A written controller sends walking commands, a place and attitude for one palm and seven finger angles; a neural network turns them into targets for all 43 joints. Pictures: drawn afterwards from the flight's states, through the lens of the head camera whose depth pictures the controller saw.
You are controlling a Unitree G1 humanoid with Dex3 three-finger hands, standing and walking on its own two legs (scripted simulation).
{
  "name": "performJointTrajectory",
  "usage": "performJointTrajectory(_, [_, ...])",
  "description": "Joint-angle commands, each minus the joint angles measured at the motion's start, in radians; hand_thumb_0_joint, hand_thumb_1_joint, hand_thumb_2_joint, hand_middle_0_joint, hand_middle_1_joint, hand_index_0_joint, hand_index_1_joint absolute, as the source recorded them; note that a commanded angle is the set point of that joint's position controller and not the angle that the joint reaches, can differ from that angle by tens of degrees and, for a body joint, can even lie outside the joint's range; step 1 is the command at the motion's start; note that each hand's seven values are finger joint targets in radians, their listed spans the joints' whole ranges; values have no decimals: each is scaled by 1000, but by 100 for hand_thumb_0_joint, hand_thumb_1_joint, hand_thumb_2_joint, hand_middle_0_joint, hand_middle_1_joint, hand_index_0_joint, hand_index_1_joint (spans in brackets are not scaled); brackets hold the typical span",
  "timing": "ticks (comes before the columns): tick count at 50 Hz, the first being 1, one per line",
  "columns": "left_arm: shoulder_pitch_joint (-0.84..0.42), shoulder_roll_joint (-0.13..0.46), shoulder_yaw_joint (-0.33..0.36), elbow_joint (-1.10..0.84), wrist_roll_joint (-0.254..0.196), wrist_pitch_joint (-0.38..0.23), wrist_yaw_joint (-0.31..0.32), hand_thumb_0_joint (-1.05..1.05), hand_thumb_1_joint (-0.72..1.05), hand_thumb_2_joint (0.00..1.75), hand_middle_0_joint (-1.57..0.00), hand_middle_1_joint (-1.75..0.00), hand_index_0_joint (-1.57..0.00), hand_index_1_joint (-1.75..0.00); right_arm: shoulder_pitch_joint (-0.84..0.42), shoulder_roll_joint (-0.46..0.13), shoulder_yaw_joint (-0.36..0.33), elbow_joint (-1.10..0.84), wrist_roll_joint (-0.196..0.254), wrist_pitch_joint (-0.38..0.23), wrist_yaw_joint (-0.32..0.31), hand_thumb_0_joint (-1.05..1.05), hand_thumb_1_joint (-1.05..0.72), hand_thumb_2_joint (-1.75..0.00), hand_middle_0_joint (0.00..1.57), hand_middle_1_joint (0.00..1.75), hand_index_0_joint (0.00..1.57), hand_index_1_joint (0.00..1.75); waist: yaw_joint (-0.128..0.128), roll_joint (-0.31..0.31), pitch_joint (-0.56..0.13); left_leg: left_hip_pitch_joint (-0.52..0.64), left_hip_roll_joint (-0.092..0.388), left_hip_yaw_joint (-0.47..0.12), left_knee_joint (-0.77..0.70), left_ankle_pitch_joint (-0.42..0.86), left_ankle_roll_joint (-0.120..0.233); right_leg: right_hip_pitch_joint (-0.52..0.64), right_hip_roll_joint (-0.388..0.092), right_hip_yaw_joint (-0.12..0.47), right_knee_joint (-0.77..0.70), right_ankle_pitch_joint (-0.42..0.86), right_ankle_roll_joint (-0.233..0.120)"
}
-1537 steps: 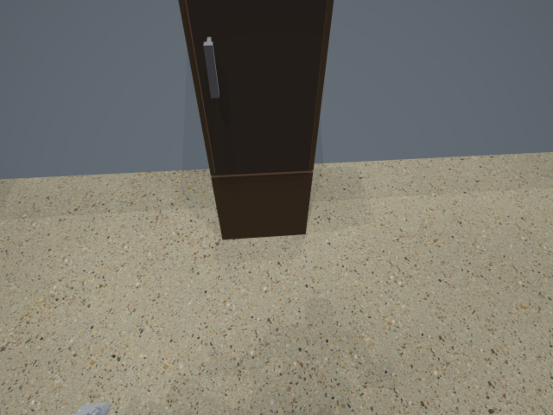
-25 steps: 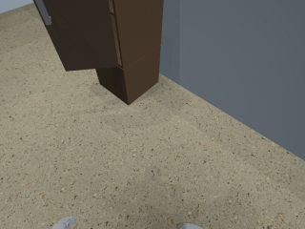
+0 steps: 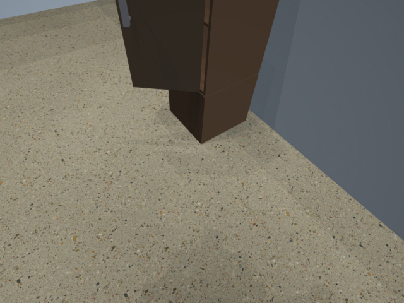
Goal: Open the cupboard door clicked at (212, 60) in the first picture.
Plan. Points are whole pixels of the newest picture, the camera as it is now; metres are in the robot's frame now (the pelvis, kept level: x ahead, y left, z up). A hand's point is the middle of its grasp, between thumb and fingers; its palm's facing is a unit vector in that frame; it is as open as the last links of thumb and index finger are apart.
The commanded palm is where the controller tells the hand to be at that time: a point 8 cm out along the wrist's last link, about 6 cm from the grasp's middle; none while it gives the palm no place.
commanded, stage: take the last steps up to it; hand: left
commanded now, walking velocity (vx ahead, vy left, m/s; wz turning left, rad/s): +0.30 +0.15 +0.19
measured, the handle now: (124, 3) +1.06 +0.38 +0.07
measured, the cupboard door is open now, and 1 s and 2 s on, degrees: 51 51 51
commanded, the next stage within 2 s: come to a stop and stand still in 1.26 s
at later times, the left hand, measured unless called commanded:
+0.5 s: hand out of the picture +0.12 +0.18 -0.15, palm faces +0.17 -0.96 -0.22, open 7.2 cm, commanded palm none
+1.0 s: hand (101, 197) +0.37 +0.30 -0.15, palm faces +0.12 -0.97 -0.20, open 7.3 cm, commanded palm none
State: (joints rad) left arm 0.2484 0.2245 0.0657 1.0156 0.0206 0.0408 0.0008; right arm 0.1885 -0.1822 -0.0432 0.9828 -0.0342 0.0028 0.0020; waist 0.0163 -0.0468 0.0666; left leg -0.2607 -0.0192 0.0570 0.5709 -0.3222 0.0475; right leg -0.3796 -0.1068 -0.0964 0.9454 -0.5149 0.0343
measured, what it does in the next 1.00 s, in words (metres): walks ahead: right foot, then left foot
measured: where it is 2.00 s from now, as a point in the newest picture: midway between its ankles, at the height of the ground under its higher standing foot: (180, 238)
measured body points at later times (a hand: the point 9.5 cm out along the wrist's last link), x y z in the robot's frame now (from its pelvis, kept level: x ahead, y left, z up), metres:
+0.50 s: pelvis +0.12 +0.00 +0.02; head +0.15 -0.01 +0.46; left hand +0.11 +0.23 -0.13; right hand +0.17 -0.24 -0.14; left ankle +0.13 +0.15 -0.66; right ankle +0.10 -0.12 -0.73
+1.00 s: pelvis +0.30 +0.11 +0.01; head +0.32 +0.10 +0.46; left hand +0.37 +0.35 -0.13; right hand +0.32 -0.13 -0.14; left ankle +0.25 +0.19 -0.73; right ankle +0.38 +0.00 -0.69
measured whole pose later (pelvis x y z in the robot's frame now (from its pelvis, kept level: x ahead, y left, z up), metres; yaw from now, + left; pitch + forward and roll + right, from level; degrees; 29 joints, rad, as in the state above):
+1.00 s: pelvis +0.30 +0.11 +0.01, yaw +5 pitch +0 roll +2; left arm 0.13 0.18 0.06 1.01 0.02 -0.01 -0.01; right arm 0.31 -0.17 -0.04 1.07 -0.03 -0.07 -0.01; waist 0.00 -0.02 0.05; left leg -0.09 -0.03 0.19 0.33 -0.25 0.05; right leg -0.53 -0.11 -0.10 0.85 -0.23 0.00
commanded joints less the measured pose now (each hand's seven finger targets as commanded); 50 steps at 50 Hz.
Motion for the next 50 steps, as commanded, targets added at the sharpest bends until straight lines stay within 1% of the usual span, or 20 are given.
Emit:
performJointTrajectory(1, [-115,53,10,-111,4,-51,-23,0,90,90,-20,-30,-20,-30,123,-166,-25,-17,5,-35,-27,0,-90,-90,20,30,20,30,-41,157,-33,193,270,-333,-339,122,160,-270,-11,65,164,107,-12])
performJointTrajectory(4, [-107,36,0,-97,0,-53,-26,0,90,90,-20,-30,-20,-30,137,-162,-21,3,8,-45,-25,0,-90,-90,20,30,20,30,-33,162,-52,185,236,-238,-325,242,158,-172,2,30,-1,127,-6])
performJointTrajectory(8, [-119,26,-3,-100,1,-59,-26,0,90,90,-20,-30,-20,-30,152,-162,-22,28,7,-38,-17,0,-90,-90,20,30,20,30,-28,168,-10,108,225,-222,-324,160,154,-39,36,-16,-203,145,-3])
performJointTrajectory(11, [-28,32,10,-65,3,-65,-24,0,90,90,-20,-30,-20,-30,132,-151,-21,35,11,-32,-16,0,-90,-90,20,30,20,30,22,130,1,-26,179,-188,-239,61,111,194,61,-39,-372,242,-9])
performJointTrajectory(12, [48,64,22,-42,6,-72,-19,0,90,90,-20,-30,-20,-30,117,-134,-18,31,17,-34,-15,0,-90,-90,20,30,20,30,62,74,-6,-141,125,-149,-128,1,73,361,29,8,-457,242,-22])
performJointTrajectory(13, [174,149,41,-11,14,-86,-11,0,90,90,-20,-30,-20,-30,116,-97,-13,20,27,-38,-6,0,-90,-90,20,30,20,30,114,-122,-66,-305,16,-37,131,-97,14,554,-175,256,-584,102,-87])
performJointTrajectory(14, [256,230,57,2,8,-83,-2,0,90,90,-20,-30,-20,-30,90,-78,-15,-25,22,-35,-3,0,-90,-90,20,30,20,30,135,-291,-70,-440,-33,-20,412,-312,-19,574,-420,599,-752,15,-193])
performJointTrajectory(15, [216,200,50,-8,-3,-85,8,0,90,90,-20,-30,-20,-30,64,-133,-27,-21,10,-24,-2,0,-90,-90,20,30,20,30,106,-225,-9,-445,43,-107,562,-232,-27,409,-436,642,-815,-169,-226])
performJointTrajectory(16, [139,155,36,-20,-1,-86,13,0,90,90,-20,-30,-20,-30,18,-112,-31,-19,8,-18,4,0,-90,-90,20,30,20,30,73,-193,68,-458,75,-121,627,-117,-34,281,-389,583,-834,-204,-205])
performJointTrajectory(17, [78,100,21,-31,0,-91,15,0,90,90,-20,-30,-20,-30,26,-97,-31,-8,4,-8,12,0,-90,-90,20,30,20,30,31,-147,85,-426,104,-124,624,-22,-46,194,-340,429,-828,-108,-162])
performJointTrajectory(20, [72,53,11,-20,1,-114,12,0,90,90,-20,-30,-20,-30,83,-41,-22,29,4,3,26,0,-90,-90,20,30,20,30,-4,-106,11,-338,122,-55,528,100,-78,191,-243,143,-798,222,-114])
performJointTrajectory(24, [132,73,15,24,5,-128,9,0,90,90,-20,-30,-20,-30,26,-11,-18,10,9,-3,39,0,-90,-90,20,30,20,30,14,-54,-4,-322,115,10,302,118,-93,272,-236,56,-763,433,-132])
performJointTrajectory(29, [143,108,16,59,12,-118,8,0,90,90,-20,-30,-20,-30,-47,-18,-8,-31,13,-25,49,0,-90,-90,20,30,20,30,30,-155,1,-190,73,64,59,100,-71,281,-236,10,-695,486,-114])
performJointTrajectory(32, [115,104,20,58,6,-101,6,0,90,90,-20,-30,-20,-30,107,-80,-18,17,9,-43,35,0,-90,-90,20,30,20,30,-60,-50,-45,150,27,111,-104,111,-49,139,-175,-46,-493,449,-78])
performJointTrajectory(33, [126,61,13,46,4,-97,0,0,90,90,-20,-30,-20,-30,243,-170,-42,50,1,-49,21,0,-90,-90,20,30,20,30,-112,154,-139,344,149,-33,-126,92,-7,14,-92,-103,-239,319,-45])
performJointTrajectory(34, [115,6,3,6,-5,-95,-4,0,90,90,-20,-30,-20,-30,366,-272,-69,71,-7,-51,1,0,-90,-90,20,30,20,30,-153,383,-194,460,374,-375,-239,102,96,-198,40,-123,64,-89,-11])
performJointTrajectory(36, [-3,-7,-7,-33,-2,-96,5,0,90,90,-20,-30,-20,-30,299,-243,-57,61,-1,-48,-19,0,-90,-90,20,30,20,30,-131,306,-163,349,430,-423,-303,22,169,-328,0,46,354,-32,-57])
performJointTrajectory(38, [-11,5,-2,-10,1,-90,-9,0,90,90,-20,-30,-20,-30,178,-144,-29,26,3,-60,-22,0,-90,-90,20,30,20,30,-69,167,-55,172,386,-284,-343,69,138,-296,-56,78,346,121,-52])
performJointTrajectory(41, [37,-36,-5,11,5,-72,-15,0,90,90,-20,-30,-20,-30,165,-103,-14,42,5,-84,-27,0,-90,-90,20,30,20,30,-19,127,-60,159,325,-124,-364,308,120,-232,-48,63,215,195,-34])
performJointTrajectory(50, [-138,-15,-6,-74,4,-58,-23,0,90,90,-20,-30,-20,-30,207,-110,-11,75,0,-75,-19,0,-90,-90,20,30,20,30,-24,111,26,148,305,-34,-382,331,127,-117,-8,17,-198,304,-40])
